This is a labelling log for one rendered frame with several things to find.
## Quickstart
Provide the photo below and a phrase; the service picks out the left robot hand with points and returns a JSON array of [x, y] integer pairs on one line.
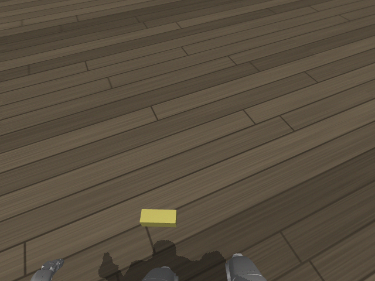
[[48, 270]]

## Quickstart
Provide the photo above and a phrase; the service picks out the carton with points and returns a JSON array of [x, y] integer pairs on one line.
[[158, 218]]

